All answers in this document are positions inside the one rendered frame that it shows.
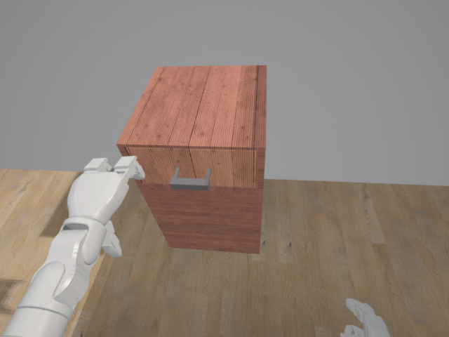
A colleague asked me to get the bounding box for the drawer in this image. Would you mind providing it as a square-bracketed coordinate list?
[126, 147, 257, 187]

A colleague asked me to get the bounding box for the right robot hand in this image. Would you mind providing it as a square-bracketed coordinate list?
[340, 298, 392, 337]

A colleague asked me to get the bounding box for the left robot forearm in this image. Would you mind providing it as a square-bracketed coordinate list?
[0, 216, 107, 337]

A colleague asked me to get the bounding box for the cabinet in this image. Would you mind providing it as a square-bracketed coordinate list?
[116, 65, 267, 254]

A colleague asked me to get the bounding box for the left robot hand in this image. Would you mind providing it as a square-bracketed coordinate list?
[67, 156, 145, 257]

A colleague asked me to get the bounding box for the handle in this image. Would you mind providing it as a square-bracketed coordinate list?
[170, 167, 211, 191]

